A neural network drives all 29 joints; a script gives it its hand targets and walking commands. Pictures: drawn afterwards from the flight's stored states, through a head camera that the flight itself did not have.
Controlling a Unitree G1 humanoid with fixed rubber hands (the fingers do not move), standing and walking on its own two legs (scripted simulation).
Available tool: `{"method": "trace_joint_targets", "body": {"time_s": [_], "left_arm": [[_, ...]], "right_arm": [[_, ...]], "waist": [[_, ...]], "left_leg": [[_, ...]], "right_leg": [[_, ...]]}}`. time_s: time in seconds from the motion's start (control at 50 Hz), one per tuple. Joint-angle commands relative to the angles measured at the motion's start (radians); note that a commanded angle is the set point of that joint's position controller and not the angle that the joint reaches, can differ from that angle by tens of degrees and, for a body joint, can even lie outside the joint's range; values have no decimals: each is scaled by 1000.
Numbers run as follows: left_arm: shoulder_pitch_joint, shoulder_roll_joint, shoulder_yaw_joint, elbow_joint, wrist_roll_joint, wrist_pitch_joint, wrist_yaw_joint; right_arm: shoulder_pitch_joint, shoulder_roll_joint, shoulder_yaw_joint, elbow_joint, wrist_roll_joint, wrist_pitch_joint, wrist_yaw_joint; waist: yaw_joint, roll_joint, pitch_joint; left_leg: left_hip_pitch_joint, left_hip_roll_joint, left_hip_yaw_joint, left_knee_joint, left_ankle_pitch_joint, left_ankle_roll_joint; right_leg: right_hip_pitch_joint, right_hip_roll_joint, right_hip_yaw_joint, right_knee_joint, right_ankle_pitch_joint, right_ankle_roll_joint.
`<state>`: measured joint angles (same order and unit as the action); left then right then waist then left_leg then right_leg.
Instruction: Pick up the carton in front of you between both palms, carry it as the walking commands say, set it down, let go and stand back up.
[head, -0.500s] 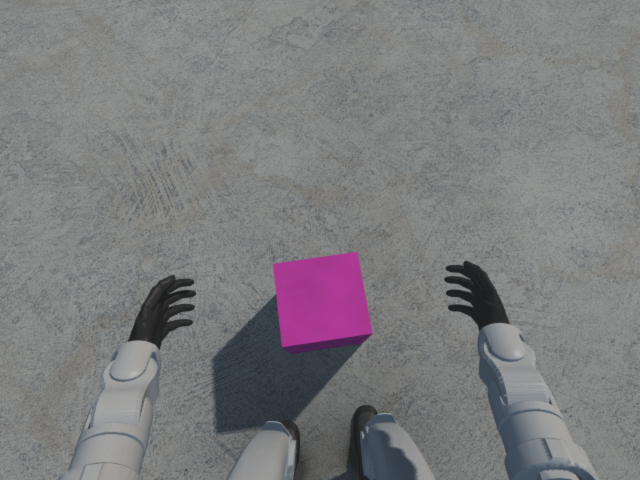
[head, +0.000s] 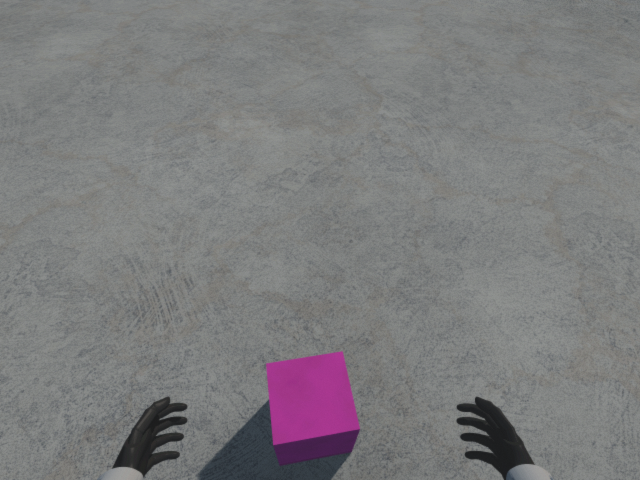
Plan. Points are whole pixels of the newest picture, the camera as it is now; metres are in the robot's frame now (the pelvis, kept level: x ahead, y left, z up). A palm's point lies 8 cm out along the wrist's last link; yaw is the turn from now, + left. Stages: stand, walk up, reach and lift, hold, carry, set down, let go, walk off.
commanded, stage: let go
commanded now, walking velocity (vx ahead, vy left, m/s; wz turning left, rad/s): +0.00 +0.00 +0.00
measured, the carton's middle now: (310, 409) +0.40 +0.01 -0.65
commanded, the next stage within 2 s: stand in 0.30 s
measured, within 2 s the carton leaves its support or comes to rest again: neither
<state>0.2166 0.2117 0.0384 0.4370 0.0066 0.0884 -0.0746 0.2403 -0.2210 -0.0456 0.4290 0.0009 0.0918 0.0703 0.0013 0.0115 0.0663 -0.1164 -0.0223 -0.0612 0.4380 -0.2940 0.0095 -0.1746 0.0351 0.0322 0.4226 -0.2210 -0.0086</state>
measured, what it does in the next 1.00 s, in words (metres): stands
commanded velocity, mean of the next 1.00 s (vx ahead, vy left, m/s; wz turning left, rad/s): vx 0.00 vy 0.00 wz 0.00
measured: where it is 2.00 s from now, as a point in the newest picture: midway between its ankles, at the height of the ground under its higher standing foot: outside the picture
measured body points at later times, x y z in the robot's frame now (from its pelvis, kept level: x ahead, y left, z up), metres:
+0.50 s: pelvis +0.00 +0.00 -0.01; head +0.01 +0.00 +0.44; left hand +0.16 +0.28 -0.09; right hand +0.15 -0.28 -0.09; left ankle -0.04 +0.11 -0.74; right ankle +0.00 -0.11 -0.74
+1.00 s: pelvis +0.02 +0.00 +0.00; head +0.02 +0.01 +0.45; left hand +0.15 +0.30 -0.10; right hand +0.15 -0.29 -0.10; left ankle -0.04 +0.11 -0.74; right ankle +0.00 -0.11 -0.74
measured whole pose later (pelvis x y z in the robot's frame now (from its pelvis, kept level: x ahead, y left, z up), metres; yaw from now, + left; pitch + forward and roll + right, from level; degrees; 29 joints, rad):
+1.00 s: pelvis +0.02 +0.00 +0.00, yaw +0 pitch -1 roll +0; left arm 0.14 0.35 0.02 0.83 0.03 0.00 0.02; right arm 0.18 -0.35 -0.03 0.79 -0.03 0.00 -0.02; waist 0.00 0.00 0.01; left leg -0.11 -0.04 -0.06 0.45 -0.32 0.02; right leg -0.18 0.02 0.03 0.47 -0.27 0.00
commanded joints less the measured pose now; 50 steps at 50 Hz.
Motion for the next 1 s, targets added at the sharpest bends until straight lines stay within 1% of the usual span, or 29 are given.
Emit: {"method": "trace_joint_targets", "body": {"time_s": [0.0,0.06,0.18,0.2,0.22,0.28,0.3,0.32,0.34,0.38,0.4,0.44,0.48,0.54,0.76,0.86,0.98], "left_arm": [[-43,84,35,-90,16,25,3],[-46,84,39,-94,20,40,3],[-58,84,43,-111,19,46,-4],[-91,110,27,-166,45,98,24],[-80,108,26,-165,36,111,37],[-74,88,7,-156,20,129,47],[-62,223,61,-2,20,42,87],[-58,236,58,25,28,3,95],[-70,227,52,33,29,-19,96],[-85,214,48,57,32,-50,93],[-87,206,47,76,32,-61,89],[-89,213,45,112,28,-75,84],[-87,223,44,142,27,-82,85],[-85,237,40,182,27,-88,88],[-89,271,24,286,25,-101,101],[-98,277,20,319,22,-104,103],[-107,284,16,355,20,-106,103]], "right_arm": [[-64,-95,-22,-110,-2,25,10],[-63,-94,-23,-116,-8,42,10],[-58,-86,-30,-128,-20,53,5],[-14,-98,-43,-78,-7,21,-15],[0,-103,-35,-71,-7,15,-22],[-46,-98,-16,-99,-4,12,-28],[-82,-191,-43,36,-47,-17,-68],[-49,-190,-44,49,-52,-31,-81],[-35,-203,-48,60,-56,-42,-86],[-40,-208,-43,92,-58,-62,-86],[-41,-207,-41,109,-54,-71,-84],[-60,-207,-39,127,-48,-80,-80],[-66,-216,-39,142,-44,-85,-81],[-60,-237,-40,171,-42,-89,-86],[-62,-278,-28,254,-37,-97,-97],[-72,-284,-23,283,-34,-100,-98],[-83,-289,-18,318,-33,-103,-98]], "waist": [[11,27,19],[9,19,29],[-4,-4,13],[-29,32,-41],[-20,9,-38],[-13,-14,-24],[52,-114,-16],[19,-110,-18],[3,-89,-15],[0,-46,-28],[1,-13,-53],[6,3,-102],[7,5,-123],[3,11,-132],[0,2,-125],[0,-5,-124],[1,-9,-113]], "left_leg": [[-191,15,43,-128,36,-10],[-178,14,43,-123,42,-7],[-123,3,47,-97,86,-5],[-111,-18,48,-72,79,-14],[-116,-22,47,-60,89,-17],[-130,-24,41,-54,83,-13],[-184,26,1,9,90,-39],[-128,29,-9,17,64,-31],[-123,37,-20,13,45,-27],[-133,44,-36,2,3,-14],[-132,50,-40,1,41,-10],[-121,62,-45,8,133,-13],[-109,69,-49,8,192,-17],[-87,78,-57,6,255,-17],[-44,94,-71,-15,374,-9],[-36,97,-75,-29,380,-6],[-31,99,-80,-53,351,-3]], "right_leg": [[230,0,-29,-24,94,25],[243,2,-29,-21,99,26],[233,1,-24,-20,128,29],[257,2,-29,14,181,16],[248,-3,-27,18,196,17],[232,-4,-28,21,190,20],[19,-67,27,0,28,32],[-33,-75,50,-35,-62,28],[-45,-86,72,-31,-98,12],[-68,-87,86,-30,-135,-1],[-38,-86,84,-15,-75,-4],[8,-89,74,17,66,-4],[25,-89,68,35,138,-4],[33,-92,68,44,195,-7],[60,-107,74,35,294,-11],[70,-112,77,26,301,-12],[75,-118,83,6,281,-14]]}}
